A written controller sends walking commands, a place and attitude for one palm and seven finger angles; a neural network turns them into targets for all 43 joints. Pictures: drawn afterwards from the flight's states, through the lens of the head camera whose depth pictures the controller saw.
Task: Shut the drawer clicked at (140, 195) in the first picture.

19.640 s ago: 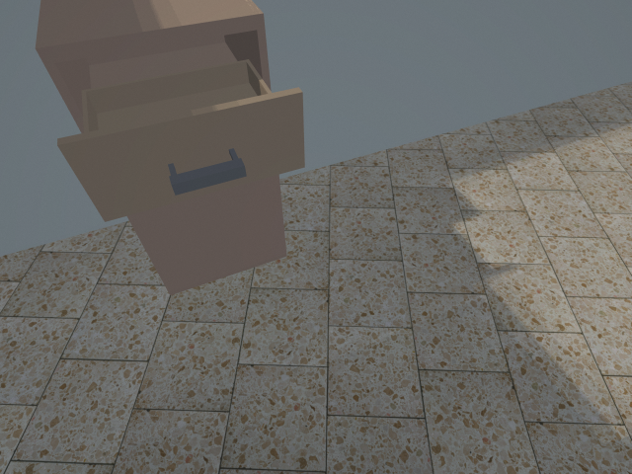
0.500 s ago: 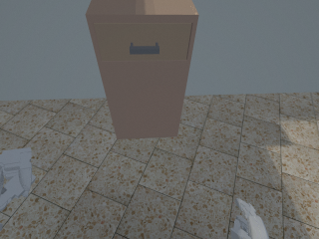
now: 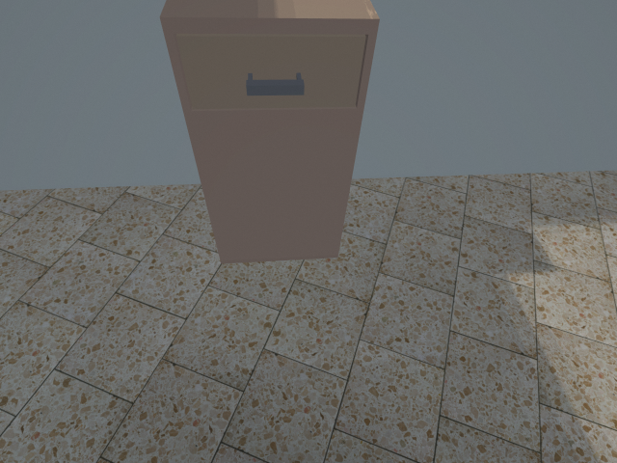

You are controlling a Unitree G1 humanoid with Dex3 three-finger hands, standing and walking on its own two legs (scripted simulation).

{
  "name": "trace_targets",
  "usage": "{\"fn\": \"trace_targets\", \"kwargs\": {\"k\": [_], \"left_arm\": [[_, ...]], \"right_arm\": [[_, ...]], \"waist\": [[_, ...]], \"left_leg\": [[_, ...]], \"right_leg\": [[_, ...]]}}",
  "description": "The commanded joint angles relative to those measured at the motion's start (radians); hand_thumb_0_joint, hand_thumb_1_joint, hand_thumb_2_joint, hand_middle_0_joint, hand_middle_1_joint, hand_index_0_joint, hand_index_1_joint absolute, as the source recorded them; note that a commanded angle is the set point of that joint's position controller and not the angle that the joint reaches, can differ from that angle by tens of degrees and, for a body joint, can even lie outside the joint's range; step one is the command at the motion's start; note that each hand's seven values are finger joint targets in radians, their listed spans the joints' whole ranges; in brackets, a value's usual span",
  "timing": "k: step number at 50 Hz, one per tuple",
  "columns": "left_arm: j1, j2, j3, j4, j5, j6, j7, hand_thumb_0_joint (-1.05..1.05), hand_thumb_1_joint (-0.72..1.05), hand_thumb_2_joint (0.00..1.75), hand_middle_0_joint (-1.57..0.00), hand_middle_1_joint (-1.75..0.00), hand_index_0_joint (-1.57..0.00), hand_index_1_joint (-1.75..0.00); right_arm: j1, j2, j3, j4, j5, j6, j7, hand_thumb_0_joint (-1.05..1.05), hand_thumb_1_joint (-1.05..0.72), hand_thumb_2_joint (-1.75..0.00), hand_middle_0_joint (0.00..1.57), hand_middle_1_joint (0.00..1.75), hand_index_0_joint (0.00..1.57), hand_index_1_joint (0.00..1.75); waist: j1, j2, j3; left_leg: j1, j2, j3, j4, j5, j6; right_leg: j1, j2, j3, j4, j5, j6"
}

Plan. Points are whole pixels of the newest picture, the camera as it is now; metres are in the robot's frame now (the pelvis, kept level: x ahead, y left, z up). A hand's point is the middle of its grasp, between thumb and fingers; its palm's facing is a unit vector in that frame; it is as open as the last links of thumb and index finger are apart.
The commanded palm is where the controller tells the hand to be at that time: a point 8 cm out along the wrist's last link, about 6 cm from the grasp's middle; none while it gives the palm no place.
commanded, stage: let the arm hang, fingers relaxed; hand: left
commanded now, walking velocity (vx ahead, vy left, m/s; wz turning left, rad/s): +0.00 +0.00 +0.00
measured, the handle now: (275, 82) +0.90 +0.11 +0.01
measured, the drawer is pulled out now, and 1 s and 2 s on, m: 0.00 0.00 0.00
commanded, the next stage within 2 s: look to check the result in 0.80 s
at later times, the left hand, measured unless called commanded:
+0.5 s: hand out of the picture +0.04 +0.20 -0.16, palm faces -0.01 -0.97 -0.26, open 7.0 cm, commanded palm none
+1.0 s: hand out of the picture +0.06 +0.19 -0.16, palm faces -0.01 -0.97 -0.24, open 7.3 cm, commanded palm none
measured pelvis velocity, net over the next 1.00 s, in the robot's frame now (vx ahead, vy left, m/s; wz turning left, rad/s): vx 0.03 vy -0.01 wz -0.01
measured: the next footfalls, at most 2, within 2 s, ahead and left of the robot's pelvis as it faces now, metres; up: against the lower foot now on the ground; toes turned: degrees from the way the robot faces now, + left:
none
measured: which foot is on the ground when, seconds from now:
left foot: down 0.00-1.00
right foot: down 0.00-1.00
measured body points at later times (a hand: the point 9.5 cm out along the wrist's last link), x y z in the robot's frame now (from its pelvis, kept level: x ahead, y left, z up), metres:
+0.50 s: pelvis +0.01 +0.00 +0.01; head +0.02 -0.01 +0.46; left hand +0.04 +0.25 -0.14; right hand +0.04 -0.25 -0.15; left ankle +0.03 +0.08 -0.74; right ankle +0.01 -0.12 -0.74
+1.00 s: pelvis +0.03 -0.01 +0.01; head +0.04 -0.02 +0.46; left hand +0.06 +0.24 -0.14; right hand +0.05 -0.28 -0.14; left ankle +0.03 +0.08 -0.74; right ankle +0.01 -0.12 -0.74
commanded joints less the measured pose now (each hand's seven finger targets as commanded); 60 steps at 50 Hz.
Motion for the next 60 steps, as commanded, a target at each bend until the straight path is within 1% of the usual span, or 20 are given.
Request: {"fn": "trace_targets", "kwargs": {"k": [1,2,3,4,9,13,15,20,22,28,31,40,43,46,48,51,54,57,58,60], "left_arm": [[0.0,0.17,0.051,0.038,-0.009,-0.058,0.015,0.0,0.9,0.9,-0.76,-0.91,-0.76,-0.91],[0.008,0.151,0.067,0.062,-0.002,-0.059,0.017,0.0,0.9,0.9,-0.72,-0.86,-0.72,-0.86],[0.011,0.159,0.069,0.083,-0.001,-0.061,0.017,0.0,0.9,0.9,-0.68,-0.82,-0.68,-0.82],[0.01,0.157,0.065,0.104,-0.005,-0.062,0.016,0.0,0.9,0.9,-0.64,-0.78,-0.64,-0.78],[0.002,0.154,0.053,0.179,-0.01,-0.067,0.016,0.0,0.9,0.9,-0.44,-0.56,-0.44,-0.56],[0.009,0.153,0.05,0.211,-0.011,-0.07,0.019,0.0,0.9,0.9,-0.28,-0.39,-0.28,-0.39],[0.0,0.145,0.048,0.222,-0.012,-0.07,0.022,0.0,0.9,0.9,-0.2,-0.3,-0.2,-0.3],[-0.004,0.134,0.046,0.229,-0.011,-0.068,0.025,0.0,0.9,0.9,-0.2,-0.3,-0.2,-0.3],[-0.011,0.132,0.048,0.226,-0.011,-0.068,0.026,0.0,0.9,0.9,-0.2,-0.3,-0.2,-0.3],[-0.025,0.131,0.053,0.217,-0.01,-0.075,0.027,0.0,0.9,0.9,-0.2,-0.3,-0.2,-0.3],[-0.038,0.125,0.055,0.215,-0.011,-0.074,0.027,0.0,0.9,0.9,-0.2,-0.3,-0.2,-0.3],[-0.05,0.138,0.06,0.209,-0.012,-0.08,0.024,0.0,0.9,0.9,-0.2,-0.3,-0.2,-0.3],[-0.048,0.151,0.064,0.208,-0.012,-0.085,0.024,0.0,0.9,0.9,-0.2,-0.3,-0.2,-0.3],[-0.054,0.154,0.064,0.213,-0.014,-0.085,0.024,0.0,0.9,0.9,-0.2,-0.3,-0.2,-0.3],[-0.052,0.163,0.064,0.214,-0.013,-0.087,0.024,0.0,0.9,0.9,-0.2,-0.3,-0.2,-0.3],[-0.057,0.172,0.062,0.219,-0.015,-0.088,0.024,0.0,0.9,0.9,-0.2,-0.3,-0.2,-0.3],[-0.069,0.183,0.062,0.22,-0.015,-0.087,0.024,0.0,0.9,0.9,-0.2,-0.3,-0.2,-0.3],[-0.074,0.19,0.061,0.222,-0.015,-0.086,0.022,0.0,0.9,0.9,-0.2,-0.3,-0.2,-0.3],[-0.071,0.196,0.063,0.218,-0.014,-0.087,0.022,0.0,0.9,0.9,-0.2,-0.3,-0.2,-0.3],[-0.083,0.203,0.063,0.219,-0.014,-0.088,0.021,0.0,0.9,0.9,-0.2,-0.3,-0.2,-0.3]], "right_arm": [[-0.011,-0.1,-0.026,0.011,0.008,-0.02,-0.021,0.0,-0.9,-0.9,0.2,0.3,0.2,0.3],[-0.002,-0.095,-0.034,0.023,0.004,-0.02,-0.026,0.0,-0.9,-0.9,0.2,0.3,0.2,0.3],[0.008,-0.104,-0.039,0.032,0.006,-0.018,-0.028,0.0,-0.9,-0.9,0.2,0.3,0.2,0.3],[0.014,-0.1,-0.039,0.05,0.008,-0.019,-0.029,0.0,-0.9,-0.9,0.2,0.3,0.2,0.3],[0.058,-0.102,-0.043,0.112,0.012,-0.019,-0.036,0.0,-0.9,-0.9,0.2,0.3,0.2,0.3],[0.068,-0.102,-0.045,0.137,0.016,-0.023,-0.039,0.0,-0.9,-0.9,0.2,0.3,0.2,0.3],[0.073,-0.088,-0.041,0.152,0.015,-0.023,-0.039,0.0,-0.9,-0.9,0.2,0.3,0.2,0.3],[0.07,-0.074,-0.038,0.171,0.012,-0.021,-0.036,0.0,-0.9,-0.9,0.2,0.3,0.2,0.3],[0.063,-0.073,-0.037,0.172,0.011,-0.023,-0.037,0.0,-0.9,-0.9,0.2,0.3,0.2,0.3],[0.048,-0.071,-0.037,0.175,0.012,-0.031,-0.037,0.0,-0.9,-0.9,0.2,0.3,0.2,0.3],[0.043,-0.061,-0.034,0.182,0.009,-0.032,-0.038,0.0,-0.9,-0.9,0.2,0.3,0.2,0.3],[0.032,-0.08,-0.037,0.18,0.01,-0.037,-0.04,0.0,-0.9,-0.9,0.2,0.3,0.2,0.3],[0.029,-0.095,-0.04,0.176,0.013,-0.038,-0.041,0.0,-0.9,-0.9,0.2,0.3,0.2,0.3],[0.026,-0.098,-0.041,0.18,0.012,-0.037,-0.042,0.0,-0.9,-0.9,0.2,0.3,0.2,0.3],[0.02,-0.107,-0.042,0.177,0.014,-0.035,-0.041,0.0,-0.9,-0.9,0.2,0.3,0.2,0.3],[0.016,-0.113,-0.042,0.18,0.013,-0.036,-0.042,0.0,-0.9,-0.9,0.2,0.3,0.2,0.3],[0.007,-0.123,-0.043,0.18,0.013,-0.032,-0.041,0.0,-0.9,-0.9,0.2,0.3,0.2,0.3],[-0.004,-0.134,-0.043,0.18,0.013,-0.033,-0.04,0.0,-0.9,-0.9,0.2,0.3,0.2,0.3],[-0.008,-0.141,-0.044,0.174,0.014,-0.033,-0.039,0.0,-0.9,-0.9,0.2,0.3,0.2,0.3],[-0.014,-0.144,-0.043,0.177,0.013,-0.034,-0.039,0.0,-0.9,-0.9,0.2,0.3,0.2,0.3]], "waist": [[0.022,0.142,-0.064],[0.023,0.159,-0.062],[0.026,0.138,-0.06],[0.024,0.142,-0.062],[0.017,0.054,-0.035],[0.02,0.016,-0.051],[0.015,0.01,-0.037],[0.014,-0.014,-0.008],[0.014,0.009,-0.009],[0.017,0.005,-0.03],[0.016,0.033,-0.015],[0.014,0.024,-0.031],[0.015,0.017,-0.055],[0.013,0.028,-0.048],[0.012,0.01,-0.057],[0.011,0.021,-0.065],[0.01,0.013,-0.042],[0.012,0.022,-0.04],[0.012,0.015,-0.057],[0.01,0.018,-0.056]], "left_leg": [[0.045,0.129,-0.172,-0.166,-0.031,-0.01],[0.04,0.135,-0.178,-0.18,-0.058,-0.006],[0.042,0.137,-0.183,-0.175,-0.054,-0.003],[0.046,0.138,-0.178,-0.174,-0.053,-0.004],[0.072,0.149,-0.183,-0.187,-0.02,-0.002],[0.104,0.151,-0.176,-0.183,0.05,0.003],[0.111,0.152,-0.167,-0.186,0.07,0.0],[0.106,0.149,-0.161,-0.201,0.041,-0.004],[0.109,0.151,-0.163,-0.21,0.042,-0.005],[0.136,0.149,-0.149,-0.194,0.149,-0.008],[0.129,0.148,-0.15,-0.207,0.139,-0.012],[0.156,0.148,-0.144,-0.202,0.176,-0.013],[0.174,0.15,-0.14,-0.192,0.207,-0.013],[0.175,0.15,-0.139,-0.197,0.192,-0.015],[0.185,0.151,-0.139,-0.191,0.201,-0.015],[0.197,0.153,-0.136,-0.19,0.223,-0.016],[0.191,0.156,-0.136,-0.199,0.199,-0.017],[0.19,0.155,-0.139,-0.205,0.187,-0.018],[0.202,0.156,-0.139,-0.201,0.198,-0.017],[0.202,0.158,-0.136,-0.203,0.208,-0.018]], "right_leg": [[0.025,-0.083,0.127,-0.143,-0.011,-0.049],[0.037,-0.079,0.116,-0.151,-0.012,-0.051],[0.045,-0.078,0.111,-0.161,-0.001,-0.052],[0.047,-0.084,0.112,-0.167,0.005,-0.054],[0.034,-0.088,0.102,-0.185,0.013,-0.055],[0.043,-0.092,0.105,-0.187,0.054,-0.054],[0.036,-0.095,0.104,-0.189,0.062,-0.05],[0.019,-0.095,0.108,-0.198,0.035,-0.044],[0.02,-0.092,0.111,-0.195,0.043,-0.043],[0.039,-0.097,0.11,-0.192,0.123,-0.038],[0.044,-0.096,0.11,-0.196,0.114,-0.037],[0.061,-0.101,0.11,-0.208,0.15,-0.04],[0.076,-0.103,0.114,-0.212,0.188,-0.043],[0.079,-0.106,0.114,-0.219,0.183,-0.044],[0.082,-0.108,0.115,-0.223,0.2,-0.045],[0.092,-0.111,0.116,-0.22,0.237,-0.047],[0.08,-0.11,0.116,-0.23,0.211,-0.046],[0.081,-0.11,0.119,-0.236,0.193,-0.045],[0.085,-0.109,0.122,-0.235,0.203,-0.045],[0.09,-0.114,0.119,-0.235,0.222,-0.044]]}}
